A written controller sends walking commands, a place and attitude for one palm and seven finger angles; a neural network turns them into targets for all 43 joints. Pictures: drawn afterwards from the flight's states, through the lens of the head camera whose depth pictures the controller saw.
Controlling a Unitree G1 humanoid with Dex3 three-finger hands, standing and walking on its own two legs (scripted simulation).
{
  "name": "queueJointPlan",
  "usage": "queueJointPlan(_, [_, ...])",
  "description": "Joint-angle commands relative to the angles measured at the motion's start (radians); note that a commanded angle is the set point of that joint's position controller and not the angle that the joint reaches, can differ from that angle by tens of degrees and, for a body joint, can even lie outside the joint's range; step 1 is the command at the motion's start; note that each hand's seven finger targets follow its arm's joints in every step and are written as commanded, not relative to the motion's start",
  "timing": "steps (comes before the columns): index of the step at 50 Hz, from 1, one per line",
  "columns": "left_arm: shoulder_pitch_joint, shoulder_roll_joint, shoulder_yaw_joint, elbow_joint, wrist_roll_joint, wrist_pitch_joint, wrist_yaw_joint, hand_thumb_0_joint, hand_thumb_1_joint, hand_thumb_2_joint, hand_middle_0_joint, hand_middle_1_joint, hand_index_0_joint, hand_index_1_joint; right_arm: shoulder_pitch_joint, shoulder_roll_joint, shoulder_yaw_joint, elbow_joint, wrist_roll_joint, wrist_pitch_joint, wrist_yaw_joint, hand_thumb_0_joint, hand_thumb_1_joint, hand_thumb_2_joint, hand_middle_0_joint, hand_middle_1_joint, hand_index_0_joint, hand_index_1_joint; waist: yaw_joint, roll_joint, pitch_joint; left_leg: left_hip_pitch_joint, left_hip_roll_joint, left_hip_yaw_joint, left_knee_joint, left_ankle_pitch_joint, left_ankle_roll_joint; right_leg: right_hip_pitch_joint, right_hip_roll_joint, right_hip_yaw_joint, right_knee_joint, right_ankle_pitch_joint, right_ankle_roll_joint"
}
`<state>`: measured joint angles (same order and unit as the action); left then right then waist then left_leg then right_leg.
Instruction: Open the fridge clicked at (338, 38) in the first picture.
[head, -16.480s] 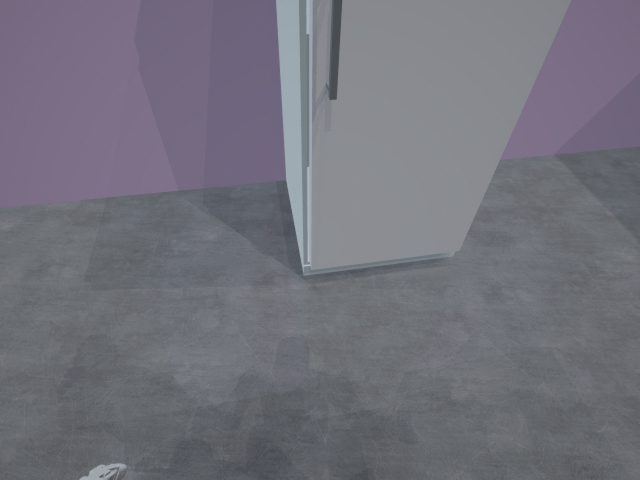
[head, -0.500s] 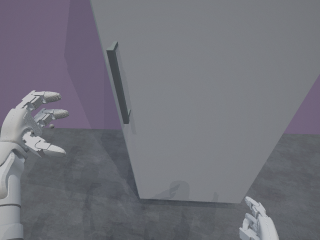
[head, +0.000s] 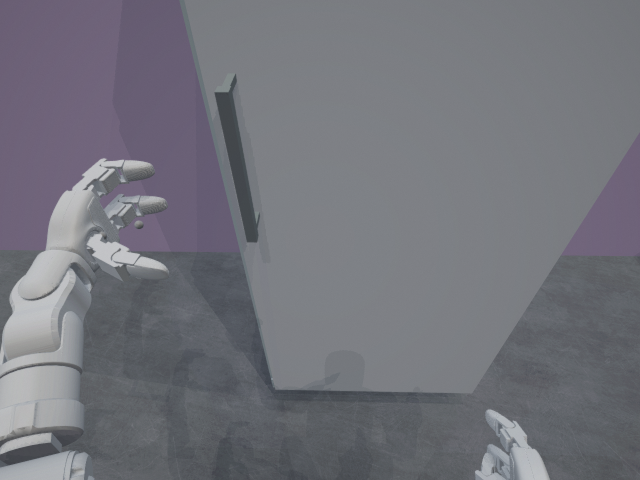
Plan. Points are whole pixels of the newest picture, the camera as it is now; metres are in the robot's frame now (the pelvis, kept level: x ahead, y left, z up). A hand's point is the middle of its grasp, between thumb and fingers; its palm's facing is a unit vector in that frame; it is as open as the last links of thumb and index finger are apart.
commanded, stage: move the hooked fingers beside the handle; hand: left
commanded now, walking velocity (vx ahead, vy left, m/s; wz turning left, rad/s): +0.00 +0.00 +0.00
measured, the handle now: (242, 167) +0.49 +0.15 +0.15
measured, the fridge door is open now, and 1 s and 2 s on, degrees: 0 0 0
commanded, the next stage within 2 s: feel for the door with the fingertips in 1.58 s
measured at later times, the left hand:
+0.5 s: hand (180, 202) +0.39 +0.20 +0.17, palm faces +0.05 -1.00 -0.01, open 14.0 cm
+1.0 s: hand (202, 191) +0.42 +0.18 +0.16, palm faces +0.05 -1.00 +0.00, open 14.0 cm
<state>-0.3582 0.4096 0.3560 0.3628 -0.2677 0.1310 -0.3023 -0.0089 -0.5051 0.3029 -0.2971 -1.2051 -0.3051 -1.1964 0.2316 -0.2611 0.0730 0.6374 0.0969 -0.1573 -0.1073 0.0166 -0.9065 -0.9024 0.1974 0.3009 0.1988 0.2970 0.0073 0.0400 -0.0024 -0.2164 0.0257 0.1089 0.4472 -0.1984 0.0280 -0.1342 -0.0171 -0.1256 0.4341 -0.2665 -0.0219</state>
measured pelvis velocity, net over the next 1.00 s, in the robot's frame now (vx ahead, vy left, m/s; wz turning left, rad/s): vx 0.01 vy -0.01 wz -0.03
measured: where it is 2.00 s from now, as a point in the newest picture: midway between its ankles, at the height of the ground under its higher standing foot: outside the picture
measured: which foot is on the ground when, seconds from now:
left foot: down 0.00-1.00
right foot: down 0.00-1.00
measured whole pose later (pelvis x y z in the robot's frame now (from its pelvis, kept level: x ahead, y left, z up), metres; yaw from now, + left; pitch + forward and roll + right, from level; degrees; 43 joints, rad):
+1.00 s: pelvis +0.01 -0.01 +0.00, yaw -1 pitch +1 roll +0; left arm -0.56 0.36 0.31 0.61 -0.21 0.03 -0.19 -0.01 -0.50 0.30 -0.30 -1.20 -0.30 -1.20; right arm 0.30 -0.28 0.03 0.66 0.09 -0.05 -0.08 0.01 -0.91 -0.90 0.20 0.30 0.20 0.30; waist -0.03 0.03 -0.02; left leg -0.25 0.04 0.13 0.46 -0.21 0.02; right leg -0.18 0.00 -0.10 0.45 -0.28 -0.03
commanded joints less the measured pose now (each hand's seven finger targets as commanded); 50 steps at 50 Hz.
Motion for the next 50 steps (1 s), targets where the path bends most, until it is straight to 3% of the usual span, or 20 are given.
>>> queueJointPlan(1, [-0.373,0.270,0.074,-0.205,-0.005,-0.074,0.029,0.000,-0.500,0.300,-0.300,-1.200,-0.300,-1.200,-0.099,-0.131,-0.058,-0.153,-0.003,-0.050,-0.002,0.000,-0.900,-0.900,0.200,0.300,0.200,0.300,0.012,-0.008,-0.219,0.180,0.001,-0.121,-0.052,0.137,0.013,-0.073,0.013,0.072,-0.069,0.196,-0.001])
queueJointPlan(5, [-0.422,0.246,0.056,-0.222,0.000,-0.086,0.043,0.000,-0.500,0.300,-0.300,-1.200,-0.300,-1.200,-0.093,-0.130,-0.061,-0.150,-0.005,-0.044,-0.002,0.000,-0.900,-0.900,0.200,0.300,0.200,0.300,0.001,0.049,-0.241,0.207,0.000,-0.123,-0.052,0.153,0.008,-0.081,0.015,0.073,-0.065,0.205,-0.005])
queueJointPlan(6, [-0.417,0.242,0.048,-0.212,0.003,-0.087,0.045,0.000,-0.500,0.300,-0.300,-1.200,-0.300,-1.200,-0.084,-0.132,-0.061,-0.147,-0.006,-0.041,0.000,0.000,-0.900,-0.900,0.200,0.300,0.200,0.300,0.001,-0.006,-0.241,0.206,0.006,-0.123,-0.049,0.170,0.012,-0.072,0.016,0.070,-0.066,0.220,-0.005])
queueJointPlan(8, [-0.438,0.202,0.015,-0.220,0.003,-0.084,0.046,0.000,-0.500,0.300,-0.300,-1.200,-0.300,-1.200,-0.087,-0.129,-0.064,-0.146,-0.004,-0.038,-0.001,0.000,-0.900,-0.900,0.200,0.300,0.200,0.300,-0.006,0.031,-0.249,0.227,0.006,-0.122,-0.050,0.185,0.009,-0.085,0.017,0.070,-0.063,0.231,-0.004])
queueJointPlan(13, [-0.471,0.200,0.007,-0.204,0.015,-0.077,0.071,0.000,-0.500,0.300,-0.300,-1.200,-0.300,-1.200,-0.078,-0.132,-0.067,-0.137,-0.006,-0.025,0.001,0.000,-0.900,-0.900,0.200,0.300,0.200,0.300,-0.005,0.046,-0.253,0.225,0.005,-0.127,-0.053,0.181,0.006,-0.089,0.016,0.072,-0.065,0.221,-0.007])
queueJointPlan(16, [-0.487,0.204,0.007,-0.159,0.021,-0.081,0.091,0.000,-0.500,0.300,-0.300,-1.200,-0.300,-1.200,-0.065,-0.137,-0.070,-0.121,-0.007,-0.014,0.002,0.000,-0.900,-0.900,0.200,0.300,0.200,0.300,-0.010,-0.020,-0.237,0.210,0.012,-0.126,-0.052,0.170,0.008,-0.091,0.019,0.071,-0.070,0.211,-0.005])
queueJointPlan(19, [-0.561,0.159,-0.038,-0.156,0.028,-0.089,0.105,0.000,-0.500,0.300,-0.300,-1.200,-0.300,-1.200,-0.066,-0.132,-0.069,-0.119,-0.007,-0.009,0.002,0.000,-0.900,-0.900,0.200,0.300,0.200,0.300,-0.025,0.015,-0.239,0.223,0.009,-0.129,-0.055,0.160,0.005,-0.108,0.018,0.071,-0.067,0.199,-0.005])
queueJointPlan(25, [-0.556,0.163,-0.020,-0.114,0.037,-0.105,0.131,0.000,-0.500,0.300,-0.300,-1.200,-0.300,-1.200,-0.054,-0.132,-0.073,-0.114,-0.012,0.006,0.011,0.000,-0.900,-0.900,0.200,0.300,0.200,0.300,-0.014,-0.009,-0.273,0.225,0.007,-0.122,-0.042,0.220,0.006,-0.080,0.017,0.075,-0.056,0.264,-0.005])
queueJointPlan(26, [-0.530,0.187,0.000,-0.077,0.038,-0.102,0.132,0.000,-0.500,0.300,-0.300,-1.200,-0.300,-1.200,-0.042,-0.137,-0.074,-0.109,-0.013,0.012,0.013,0.000,-0.900,-0.900,0.200,0.300,0.200,0.300,-0.007,-0.042,-0.265,0.200,0.009,-0.117,-0.041,0.217,0.009,-0.064,0.016,0.076,-0.058,0.269,-0.005])
queueJointPlan(30, [-0.593,0.205,0.002,-0.051,0.049,-0.107,0.132,0.000,-0.500,0.300,-0.300,-1.200,-0.300,-1.200,-0.037,-0.138,-0.075,-0.111,-0.011,0.027,0.013,0.000,-0.900,-0.900,0.200,0.300,0.200,0.300,-0.018,0.000,-0.266,0.186,0.001,-0.102,-0.032,0.209,0.013,-0.070,0.014,0.086,-0.050,0.288,-0.003])
queueJointPlan(31, [-0.594,0.241,0.029,-0.049,0.054,-0.116,0.134,0.000,-0.500,0.300,-0.300,-1.200,-0.300,-1.200,-0.029,-0.143,-0.079,-0.109,-0.014,0.031,0.013,0.000,-0.900,-0.900,0.200,0.300,0.200,0.300,-0.015,-0.027,-0.280,0.183,0.004,-0.098,-0.025,0.221,0.017,-0.053,0.012,0.088,-0.050,0.305,-0.002])
queueJointPlan(34, [-0.675,0.205,-0.014,-0.025,0.049,-0.137,0.118,0.000,-0.500,0.300,-0.300,-1.200,-0.300,-1.200,-0.023,-0.139,-0.077,-0.104,-0.009,0.033,0.011,0.000,-0.900,-0.900,0.200,0.300,0.200,0.300,-0.038,0.010,-0.265,0.183,-0.001,-0.097,-0.020,0.199,0.017,-0.080,0.014,0.091,-0.048,0.292,-0.001])
queueJointPlan(38, [-0.673,0.218,-0.002,0.017,0.046,-0.162,0.109,0.000,-0.500,0.300,-0.300,-1.200,-0.300,-1.200,-0.002,-0.144,-0.083,-0.095,-0.010,0.035,0.011,0.000,-0.900,-0.900,0.200,0.300,0.200,0.300,-0.036,-0.001,-0.296,0.190,-0.001,-0.097,-0.007,0.213,0.021,-0.078,0.017,0.095,-0.040,0.310,0.000])
queueJointPlan(39, [-0.694,0.183,-0.036,0.035,0.044,-0.162,0.105,0.000,-0.500,0.300,-0.300,-1.200,-0.300,-1.200,-0.001,-0.144,-0.082,-0.090,-0.009,0.036,0.012,0.000,-0.900,-0.900,0.200,0.300,0.200,0.300,-0.047,-0.007,-0.283,0.184,-0.004,-0.094,-0.006,0.204,0.021,-0.089,0.016,0.094,-0.040,0.308,0.002])
queueJointPlan(41, [-0.670,0.188,-0.027,0.066,0.044,-0.164,0.106,0.000,-0.500,0.300,-0.300,-1.200,-0.300,-1.200,0.008,-0.147,-0.087,-0.089,-0.009,0.038,0.014,0.000,-0.900,-0.900,0.200,0.300,0.200,0.300,-0.038,-0.038,-0.283,0.172,-0.002,-0.095,0.000,0.205,0.025,-0.082,0.015,0.091,-0.037,0.309,0.000])
queueJointPlan(44, [-0.618,0.208,0.004,0.024,0.046,-0.168,0.113,0.000,-0.500,0.300,-0.300,-1.200,-0.300,-1.200,0.004,-0.146,-0.089,-0.106,-0.010,0.043,0.023,0.000,-0.900,-0.900,0.200,0.300,0.200,0.300,-0.013,-0.011,-0.316,0.171,-0.007,-0.093,-0.002,0.244,0.022,-0.051,0.014,0.094,-0.023,0.355,-0.001])
queueJointPlan(45, [-0.611,0.184,-0.015,0.009,0.046,-0.168,0.114,0.000,-0.500,0.300,-0.300,-1.200,-0.300,-1.200,-0.002,-0.143,-0.090,-0.110,-0.009,0.044,0.026,0.000,-0.900,-0.900,0.200,0.300,0.200,0.300,-0.016,0.006,-0.319,0.177,-0.008,-0.088,-0.001,0.243,0.022,-0.056,0.014,0.096,-0.024,0.357,0.000])
queueJointPlan(46, [-0.575,0.200,0.003,0.030,0.043,-0.164,0.118,0.000,-0.500,0.300,-0.300,-1.200,-0.300,-1.200,0.004,-0.146,-0.090,-0.109,-0.010,0.048,0.027,0.000,-0.900,-0.900,0.200,0.300,0.200,0.300,-0.012,-0.054,-0.298,0.152,-0.004,-0.085,-0.001,0.235,0.026,-0.045,0.013,0.093,-0.027,0.359,0.004])
queueJointPlan(48, [-0.570,0.248,0.044,0.042,0.044,-0.159,0.121,0.000,-0.500,0.300,-0.300,-1.200,-0.300,-1.200,0.001,-0.150,-0.089,-0.111,-0.009,0.054,0.025,0.000,-0.900,-0.900,0.200,0.300,0.200,0.300,-0.008,-0.067,-0.274,0.121,-0.007,-0.080,-0.012,0.200,0.026,-0.040,0.014,0.099,-0.030,0.344,0.008])
queueJointPlan(50, [-0.613,0.229,0.017,0.004,0.050,-0.164,0.123,0.000,-0.500,0.300,-0.300,-1.200,-0.300,-1.200,-0.008,-0.144,-0.087,-0.119,-0.006,0.056,0.022,0.000,-0.900,-0.900,0.200,0.300,0.200,0.300,-0.020,-0.025,-0.267,0.129,-0.008,-0.074,-0.014,0.184,0.028,-0.057,0.014,0.103,-0.034,0.325,0.009])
